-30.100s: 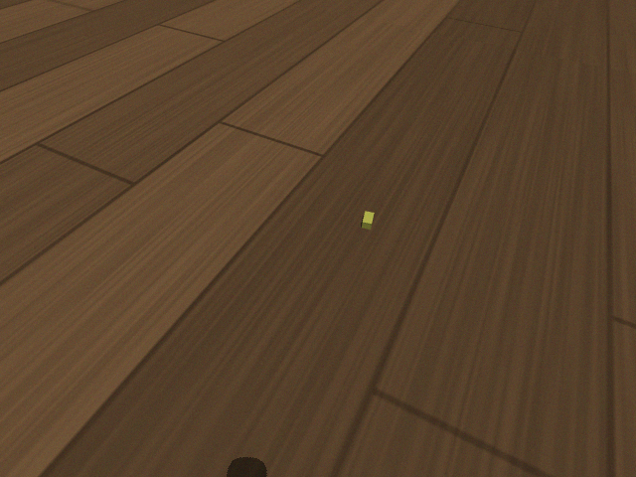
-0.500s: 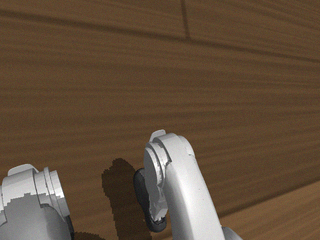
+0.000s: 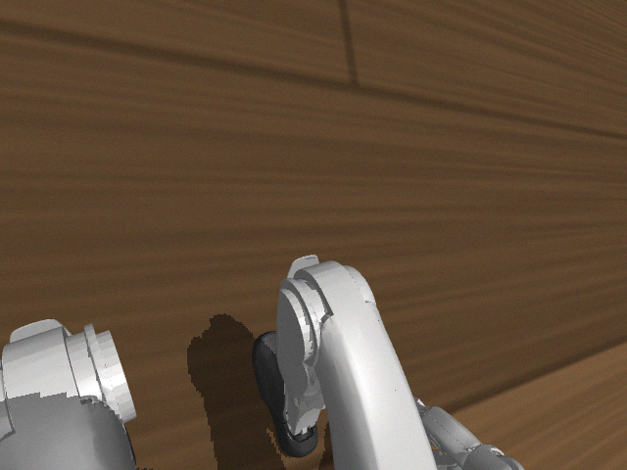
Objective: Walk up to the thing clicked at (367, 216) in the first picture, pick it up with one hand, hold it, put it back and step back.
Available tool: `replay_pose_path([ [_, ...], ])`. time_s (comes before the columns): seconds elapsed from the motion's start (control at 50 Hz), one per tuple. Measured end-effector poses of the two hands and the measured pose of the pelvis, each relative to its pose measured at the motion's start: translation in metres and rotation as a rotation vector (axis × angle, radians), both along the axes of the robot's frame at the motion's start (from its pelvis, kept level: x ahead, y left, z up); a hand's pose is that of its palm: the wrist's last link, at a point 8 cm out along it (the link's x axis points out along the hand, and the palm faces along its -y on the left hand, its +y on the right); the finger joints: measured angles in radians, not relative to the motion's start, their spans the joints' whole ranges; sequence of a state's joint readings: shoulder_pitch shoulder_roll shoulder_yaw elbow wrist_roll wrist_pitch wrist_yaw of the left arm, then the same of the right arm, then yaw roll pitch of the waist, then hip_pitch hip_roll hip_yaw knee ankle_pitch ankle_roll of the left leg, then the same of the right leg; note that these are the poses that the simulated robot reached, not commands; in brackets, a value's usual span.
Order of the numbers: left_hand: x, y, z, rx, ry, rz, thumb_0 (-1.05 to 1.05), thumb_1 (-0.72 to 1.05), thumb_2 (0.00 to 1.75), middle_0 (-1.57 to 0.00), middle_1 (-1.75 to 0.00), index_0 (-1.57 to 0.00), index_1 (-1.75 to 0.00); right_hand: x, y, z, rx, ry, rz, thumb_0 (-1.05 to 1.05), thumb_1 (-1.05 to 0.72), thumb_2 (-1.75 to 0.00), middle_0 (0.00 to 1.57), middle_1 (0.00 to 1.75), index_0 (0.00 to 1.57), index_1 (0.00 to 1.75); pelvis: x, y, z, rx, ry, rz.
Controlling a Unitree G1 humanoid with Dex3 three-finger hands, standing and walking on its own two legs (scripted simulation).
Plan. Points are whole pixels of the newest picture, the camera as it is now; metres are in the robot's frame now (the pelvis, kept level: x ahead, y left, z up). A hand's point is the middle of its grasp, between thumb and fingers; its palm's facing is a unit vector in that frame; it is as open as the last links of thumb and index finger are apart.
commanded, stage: rest palm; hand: left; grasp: from above
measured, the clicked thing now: out of the picture +0.42 +0.34 -0.27
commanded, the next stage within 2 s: close in 0.12 s
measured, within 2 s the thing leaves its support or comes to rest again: neither
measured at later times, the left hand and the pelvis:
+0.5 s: hand out of the picture +0.41 +0.32 -0.25, palm faces -0.45 -0.14 -0.88, open 11.9 cm; pelvis +0.00 +0.00 +0.00, yaw -1 degrees
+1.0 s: hand out of the picture +0.42 +0.32 -0.24, palm faces -0.43 -0.18 -0.88, open 9.7 cm; pelvis +0.00 +0.00 +0.01, yaw -1 degrees
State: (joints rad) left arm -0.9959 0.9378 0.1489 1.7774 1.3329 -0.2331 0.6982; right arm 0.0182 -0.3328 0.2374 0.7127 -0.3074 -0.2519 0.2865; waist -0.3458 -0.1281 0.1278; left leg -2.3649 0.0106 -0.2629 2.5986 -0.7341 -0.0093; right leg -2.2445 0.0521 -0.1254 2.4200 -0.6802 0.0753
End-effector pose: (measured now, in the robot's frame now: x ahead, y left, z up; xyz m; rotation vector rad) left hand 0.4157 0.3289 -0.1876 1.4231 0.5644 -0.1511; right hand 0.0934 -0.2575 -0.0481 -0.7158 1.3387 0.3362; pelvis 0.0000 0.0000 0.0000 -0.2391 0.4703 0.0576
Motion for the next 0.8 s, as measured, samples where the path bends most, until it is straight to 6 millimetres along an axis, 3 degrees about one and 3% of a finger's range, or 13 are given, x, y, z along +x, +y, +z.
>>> replay_pose_path([
  [0.3,-0.003,0.01,-0.005,-0.005,0.043,-0.014,0.0,-0.29,0.8,-0.29,-0.8,-0.28,-0.79,-0.024,0.011,-0.003,0.026,0.082,-0.023,0.0,-0.91,-0.9,0.2,0.3,0.2,0.3,0.001,0.0,0.002,-0.009,-0.008,0.0],
  [0.54,0.0,-0.005,-0.004,-0.006,0.007,-0.064,0.0,-0.11,0.67,-0.4,-0.71,-0.41,-0.7,-0.021,0.009,0.004,0.014,0.055,0.002,0.0,-0.9,-0.9,0.2,0.3,0.2,0.3,-0.002,0.001,0.004,-0.015,-0.019,-0.007],
  [0.8,0.009,-0.004,-0.001,-0.007,-0.007,-0.003,0.0,0.06,0.52,-0.56,-0.62,-0.55,-0.57,-0.02,-0.001,0.015,-0.012,0.036,-0.007,0.0,-0.9,-0.9,0.2,0.3,0.2,0.3,-0.004,0.001,0.005,-0.014,-0.013,-0.007],
])
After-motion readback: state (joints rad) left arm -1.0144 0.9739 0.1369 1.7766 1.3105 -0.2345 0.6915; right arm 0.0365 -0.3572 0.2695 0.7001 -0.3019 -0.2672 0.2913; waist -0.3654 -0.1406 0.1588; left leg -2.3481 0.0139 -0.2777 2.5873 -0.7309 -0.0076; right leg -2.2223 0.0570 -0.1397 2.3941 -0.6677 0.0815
